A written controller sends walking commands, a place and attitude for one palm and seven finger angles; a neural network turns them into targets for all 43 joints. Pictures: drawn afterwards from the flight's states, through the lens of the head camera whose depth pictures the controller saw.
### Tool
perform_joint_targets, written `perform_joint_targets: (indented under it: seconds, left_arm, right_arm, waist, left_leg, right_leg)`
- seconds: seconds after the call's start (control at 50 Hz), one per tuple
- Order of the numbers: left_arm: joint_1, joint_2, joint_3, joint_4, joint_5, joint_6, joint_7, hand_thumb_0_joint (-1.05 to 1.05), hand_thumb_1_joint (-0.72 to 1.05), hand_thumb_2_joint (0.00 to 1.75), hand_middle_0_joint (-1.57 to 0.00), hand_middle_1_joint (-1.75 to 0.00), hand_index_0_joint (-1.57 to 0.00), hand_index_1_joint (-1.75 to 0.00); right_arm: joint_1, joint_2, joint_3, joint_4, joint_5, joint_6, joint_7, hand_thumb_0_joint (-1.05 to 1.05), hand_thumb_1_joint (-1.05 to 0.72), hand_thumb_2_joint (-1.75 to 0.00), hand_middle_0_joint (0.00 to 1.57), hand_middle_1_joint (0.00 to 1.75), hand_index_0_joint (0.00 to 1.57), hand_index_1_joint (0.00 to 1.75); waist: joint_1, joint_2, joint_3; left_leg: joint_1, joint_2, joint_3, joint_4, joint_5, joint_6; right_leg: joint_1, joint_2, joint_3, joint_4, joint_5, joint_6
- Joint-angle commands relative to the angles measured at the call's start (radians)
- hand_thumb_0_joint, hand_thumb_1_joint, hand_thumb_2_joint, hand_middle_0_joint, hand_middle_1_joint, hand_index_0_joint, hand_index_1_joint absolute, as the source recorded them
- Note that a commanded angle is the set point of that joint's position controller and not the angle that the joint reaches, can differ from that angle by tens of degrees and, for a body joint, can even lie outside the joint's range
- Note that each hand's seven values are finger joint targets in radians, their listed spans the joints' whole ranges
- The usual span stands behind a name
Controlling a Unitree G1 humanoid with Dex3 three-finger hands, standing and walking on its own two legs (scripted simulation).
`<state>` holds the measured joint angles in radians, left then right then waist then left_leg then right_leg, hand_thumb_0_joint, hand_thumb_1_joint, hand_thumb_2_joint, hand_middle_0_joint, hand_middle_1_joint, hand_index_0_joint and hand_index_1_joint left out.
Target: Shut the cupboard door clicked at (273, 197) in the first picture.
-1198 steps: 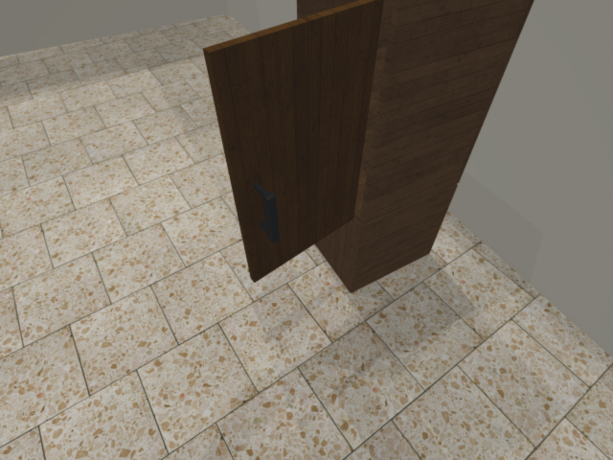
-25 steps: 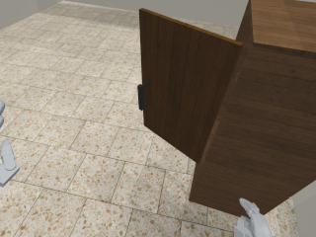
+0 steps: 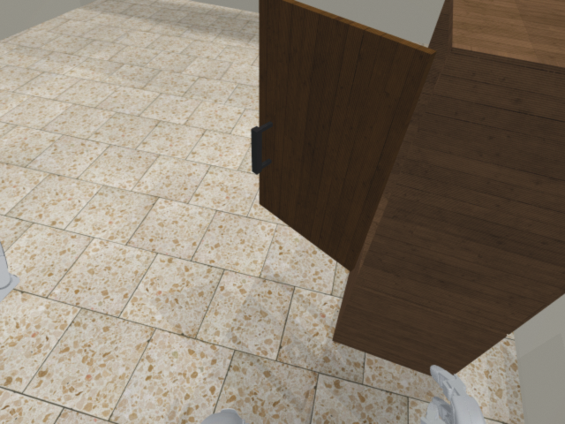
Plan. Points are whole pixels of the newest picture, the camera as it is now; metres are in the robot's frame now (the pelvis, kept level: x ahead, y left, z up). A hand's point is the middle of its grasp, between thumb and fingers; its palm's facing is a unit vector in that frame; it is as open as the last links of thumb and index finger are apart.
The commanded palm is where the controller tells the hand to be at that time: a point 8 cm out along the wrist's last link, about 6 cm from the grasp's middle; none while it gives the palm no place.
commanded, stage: step back with the hand held close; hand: left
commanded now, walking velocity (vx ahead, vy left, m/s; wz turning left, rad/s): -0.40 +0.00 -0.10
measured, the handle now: (262, 148) +0.75 +0.07 -0.06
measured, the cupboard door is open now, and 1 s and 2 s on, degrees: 66 66 66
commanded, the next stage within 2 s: stop stepping back and stand still in 0.42 s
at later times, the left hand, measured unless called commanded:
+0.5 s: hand out of the picture +0.12 +0.27 +0.20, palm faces +0.45 -0.81 -0.38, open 7.4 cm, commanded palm +0.06 +0.31 +0.20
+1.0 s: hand out of the picture +0.05 +0.29 +0.21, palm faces +0.32 -0.84 -0.44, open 7.4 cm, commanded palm +0.01 +0.35 +0.20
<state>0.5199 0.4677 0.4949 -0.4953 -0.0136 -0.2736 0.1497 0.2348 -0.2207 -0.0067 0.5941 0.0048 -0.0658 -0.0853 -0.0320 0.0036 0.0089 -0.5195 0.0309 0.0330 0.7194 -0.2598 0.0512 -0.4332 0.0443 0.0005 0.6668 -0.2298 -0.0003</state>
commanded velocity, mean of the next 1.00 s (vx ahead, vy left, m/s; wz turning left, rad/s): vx -0.12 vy -0.03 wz -0.07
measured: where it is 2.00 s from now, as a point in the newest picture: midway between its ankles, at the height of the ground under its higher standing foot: outside the picture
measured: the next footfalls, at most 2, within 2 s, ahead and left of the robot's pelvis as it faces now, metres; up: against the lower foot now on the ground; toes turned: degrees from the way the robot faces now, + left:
right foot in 0.40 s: -0.11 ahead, -0.12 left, +0.00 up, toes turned +3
right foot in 0.94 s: -0.13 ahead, -0.03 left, +0.00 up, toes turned -8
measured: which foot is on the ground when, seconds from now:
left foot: down 0.00-0.94, up 0.96-1.00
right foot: down 0.00-0.20, up 0.22-0.38, down 0.40-0.74, up 0.76-0.92, down 0.94-1.00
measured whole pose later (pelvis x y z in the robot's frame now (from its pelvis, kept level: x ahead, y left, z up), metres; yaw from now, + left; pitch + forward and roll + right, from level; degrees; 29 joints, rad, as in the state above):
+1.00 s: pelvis -0.16 +0.06 +0.02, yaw -5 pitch -2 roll -1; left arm 0.60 0.46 0.42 -0.62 -0.06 -0.17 0.15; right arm 0.28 -0.18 0.01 0.63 -0.02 -0.07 -0.05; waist -0.01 -0.04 -0.02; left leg -0.54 0.00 0.07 0.74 -0.33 -0.04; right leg -0.21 0.08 -0.04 0.53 -0.28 -0.09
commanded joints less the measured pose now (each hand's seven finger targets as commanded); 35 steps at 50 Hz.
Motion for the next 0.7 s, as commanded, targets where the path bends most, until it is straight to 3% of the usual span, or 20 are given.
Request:
perform_joint_targets:
  seconds: [0.0,0.02,0.04,0.1,0.14,0.18,0.2,0.22,0.24,0.3,0.38,0.4,0.42,0.44,0.46,0.48,0.54,0.6,0.64,0.68]
  left_arm:
    - [-0.038,0.164,0.093,-0.219,-0.021,-0.039,0.031,0.0,0.9,0.9,-0.2,-0.3,-0.2,-0.3]
    - [-0.059,0.189,0.098,-0.23,-0.025,-0.03,0.044,0.0,0.9,0.9,-0.2,-0.3,-0.2,-0.3]
    - [-0.062,0.173,0.067,-0.225,-0.024,-0.02,0.051,0.0,0.9,0.9,-0.2,-0.3,-0.2,-0.3]
    - [-0.09,0.189,0.072,-0.237,-0.02,-0.012,0.062,0.0,0.9,0.9,-0.2,-0.3,-0.2,-0.3]
    - [-0.084,0.172,0.072,-0.244,-0.02,-0.026,0.06,0.0,0.9,0.9,-0.2,-0.3,-0.2,-0.3]
    - [-0.069,0.166,0.119,-0.231,-0.01,-0.046,0.055,0.0,0.9,0.9,-0.2,-0.3,-0.2,-0.3]
    - [-0.067,0.177,0.134,-0.24,-0.011,-0.045,0.045,0.0,0.9,0.9,-0.2,-0.3,-0.2,-0.3]
    - [-0.072,0.194,0.143,-0.254,-0.016,-0.044,0.037,0.0,0.9,0.9,-0.2,-0.3,-0.2,-0.3]
    - [-0.031,0.165,0.128,-0.229,-0.024,-0.043,0.031,0.0,0.9,0.9,-0.2,-0.3,-0.2,-0.3]
    - [0.024,0.127,0.084,-0.245,-0.052,-0.04,0.018,0.0,0.9,0.9,-0.2,-0.3,-0.2,-0.3]
    - [-0.11,0.146,0.052,-0.28,-0.045,-0.07,0.014,0.0,0.9,0.9,-0.2,-0.3,-0.2,-0.3]
    - [-0.158,0.16,0.051,-0.281,-0.039,-0.074,0.02,0.0,0.9,0.9,-0.2,-0.3,-0.2,-0.3]
    - [-0.202,0.148,0.023,-0.29,-0.031,-0.075,0.023,0.0,0.9,0.9,-0.2,-0.3,-0.2,-0.3]
    - [-0.224,0.152,0.009,-0.281,-0.04,-0.059,0.018,0.0,0.9,0.9,-0.2,-0.3,-0.2,-0.3]
    - [-0.218,0.17,0.026,-0.28,-0.045,-0.049,0.012,0.0,0.9,0.9,-0.2,-0.3,-0.2,-0.3]
    - [-0.168,0.191,0.058,-0.25,-0.048,-0.041,0.006,0.0,0.9,0.9,-0.2,-0.3,-0.2,-0.3]
    - [0.003,0.188,0.092,-0.192,-0.063,-0.033,0.004,0.0,0.9,0.9,-0.2,-0.3,-0.2,-0.3]
    - [0.03,0.204,0.102,-0.163,-0.056,-0.001,0.025,0.0,0.9,0.9,-0.2,-0.3,-0.2,-0.3]
    - [-0.045,0.178,0.071,-0.144,-0.049,0.016,0.035,0.0,0.9,0.9,-0.2,-0.3,-0.2,-0.3]
    - [-0.125,0.161,0.048,-0.116,-0.045,0.019,0.033,0.0,0.9,0.9,-0.2,-0.3,-0.2,-0.3]
  right_arm:
    - [-0.082,-0.12,-0.052,-0.138,-0.004,-0.053,0.006,0.0,-0.9,-0.9,0.2,0.3,0.2,0.3]
    - [-0.069,-0.115,-0.055,-0.117,-0.014,-0.042,0.011,0.0,-0.9,-0.9,0.2,0.3,0.2,0.3]
    - [-0.075,-0.096,-0.051,-0.109,-0.009,-0.032,0.014,0.0,-0.9,-0.9,0.2,0.3,0.2,0.3]
    - [-0.094,-0.095,-0.041,-0.106,-0.004,-0.016,0.003,0.0,-0.9,-0.9,0.2,0.3,0.2,0.3]
    - [-0.107,-0.129,-0.044,-0.114,-0.009,-0.02,-0.017,0.0,-0.9,-0.9,0.2,0.3,0.2,0.3]
    - [-0.138,-0.142,-0.055,-0.126,-0.003,-0.043,-0.028,0.0,-0.9,-0.9,0.2,0.3,0.2,0.3]
    - [-0.134,-0.136,-0.066,-0.13,-0.008,-0.052,-0.028,0.0,-0.9,-0.9,0.2,0.3,0.2,0.3]
    - [-0.139,-0.128,-0.075,-0.133,-0.004,-0.062,-0.024,0.0,-0.9,-0.9,0.2,0.3,0.2,0.3]
    - [-0.147,-0.129,-0.081,-0.124,-0.002,-0.071,-0.015,0.0,-0.9,-0.9,0.2,0.3,0.2,0.3]
    - [-0.132,-0.113,-0.064,-0.112,-0.004,-0.092,0.005,0.0,-0.9,-0.9,0.2,0.3,0.2,0.3]
    - [-0.114,-0.117,-0.046,-0.057,-0.025,-0.114,-0.003,0.0,-0.9,-0.9,0.2,0.3,0.2,0.3]
    - [-0.116,-0.111,-0.05,-0.048,-0.025,-0.113,-0.009,0.0,-0.9,-0.9,0.2,0.3,0.2,0.3]
    - [-0.077,-0.09,-0.058,-0.025,-0.022,-0.112,-0.016,0.0,-0.9,-0.9,0.2,0.3,0.2,0.3]
    - [-0.099,-0.094,-0.069,-0.042,-0.002,-0.108,-0.016,0.0,-0.9,-0.9,0.2,0.3,0.2,0.3]
    - [-0.133,-0.096,-0.071,-0.074,0.008,-0.1,-0.018,0.0,-0.9,-0.9,0.2,0.3,0.2,0.3]
    - [-0.156,-0.097,-0.066,-0.092,0.007,-0.088,-0.018,0.0,-0.9,-0.9,0.2,0.3,0.2,0.3]
    - [-0.157,-0.073,-0.047,-0.13,0.0,-0.053,-0.015,0.0,-0.9,-0.9,0.2,0.3,0.2,0.3]
    - [-0.103,-0.085,-0.036,-0.127,-0.014,-0.019,-0.014,0.0,-0.9,-0.9,0.2,0.3,0.2,0.3]
    - [-0.078,-0.098,-0.029,-0.118,-0.011,-0.017,-0.021,0.0,-0.9,-0.9,0.2,0.3,0.2,0.3]
    - [-0.089,-0.123,-0.028,-0.128,0.001,-0.044,-0.036,0.0,-0.9,-0.9,0.2,0.3,0.2,0.3]
  waist:
    - [0.017,-0.095,-0.101]
    - [0.013,-0.144,-0.111]
    - [0.008,-0.192,-0.124]
    - [0.002,-0.168,-0.094]
    - [0.002,0.065,-0.043]
    - [0.02,0.305,-0.113]
    - [0.024,0.314,-0.138]
    - [0.025,0.239,-0.162]
    - [0.033,0.198,-0.16]
    - [0.038,0.234,-0.124]
    - [0.025,0.123,-0.175]
    - [0.023,0.098,-0.236]
    - [0.005,0.042,-0.331]
    - [-0.001,-0.068,-0.366]
    - [0.004,-0.082,-0.35]
    - [0.007,-0.036,-0.286]
    - [0.013,0.056,-0.13]
    - [0.005,-0.079,-0.019]
    - [-0.012,-0.092,0.01]
    - [-0.01,0.016,0.07]
  left_leg:
    - [-0.128,0.004,-0.068,-0.035,-0.317,-0.024]
    - [0.003,-0.024,-0.04,0.055,-0.221,-0.05]
    - [0.09,-0.034,-0.032,0.117,-0.175,-0.057]
    - [0.186,-0.015,-0.046,-0.014,-0.159,-0.039]
    - [0.068,0.083,-0.182,-0.299,-0.217,0.016]
    - [-0.288,0.292,-0.366,-0.556,-0.53,0.101]
    - [-0.325,0.333,-0.377,-0.581,-0.512,0.111]
    - [-0.262,0.334,-0.36,-0.548,-0.437,0.106]
    - [-0.186,0.319,-0.281,-0.487,-0.36,0.092]
    - [-0.031,0.265,-0.173,-0.438,-0.257,0.036]
    - [0.298,0.2,-0.078,-0.321,0.129,-0.04]
    - [0.396,0.187,-0.043,-0.265,0.263,-0.054]
    - [0.542,0.154,0.019,-0.187,0.494,-0.064]
    - [0.585,0.125,0.052,-0.159,0.483,-0.062]
    - [0.582,0.123,0.052,-0.165,0.392,-0.054]
    - [0.506,0.12,0.046,-0.198,0.21,-0.053]
    - [0.372,0.061,0.053,-0.166,-0.071,-0.087]
    - [0.364,0.003,0.01,0.05,-0.064,-0.097]
    - [0.341,0.008,-0.04,-0.01,-0.046,-0.08]
    - [0.24,0.066,-0.139,-0.282,-0.153,-0.051]
  right_leg:
    - [0.114,-0.243,0.399,-0.274,-0.137,-0.096]
    - [0.006,-0.313,0.433,-0.359,-0.149,-0.131]
    - [-0.044,-0.341,0.401,-0.39,-0.134,-0.142]
    - [-0.109,-0.28,0.262,-0.353,-0.14,-0.095]
    - [-0.045,-0.111,0.134,-0.197,-0.17,-0.023]
    - [0.331,0.042,0.016,0.204,-0.088,0.03]
    - [0.379,0.058,0.017,0.326,-0.115,0.031]
    - [0.345,0.061,0.03,0.348,-0.149,0.03]
    - [0.295,0.051,0.032,0.305,-0.193,0.021]
    - [0.216,0.019,-0.015,0.022,-0.233,-0.002]
    - [0.083,-0.049,0.097,-0.263,0.025,-0.02]
    - [0.051,-0.082,0.146,-0.261,0.13,-0.028]
    - [0.052,-0.111,0.146,-0.254,0.378,-0.015]
    - [0.044,-0.085,0.114,-0.236,0.472,0.037]
    - [0.019,-0.086,0.108,-0.24,0.413,0.052]
    - [-0.011,-0.089,0.118,-0.261,0.226,0.039]
    - [-0.112,-0.144,0.179,-0.37,-0.232,-0.068]
    - [-0.292,-0.232,0.257,-0.472,-0.453,-0.147]
    - [-0.244,-0.187,0.168,-0.411,-0.374,-0.117]
    - [-0.114,-0.06,0.069,-0.314,-0.304,-0.043]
